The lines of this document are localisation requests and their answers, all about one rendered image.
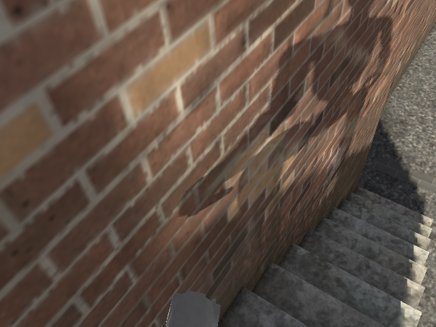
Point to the left robot shin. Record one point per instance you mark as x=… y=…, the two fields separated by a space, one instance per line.
x=174 y=296

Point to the left robot thigh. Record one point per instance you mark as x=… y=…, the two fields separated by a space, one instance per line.
x=193 y=309

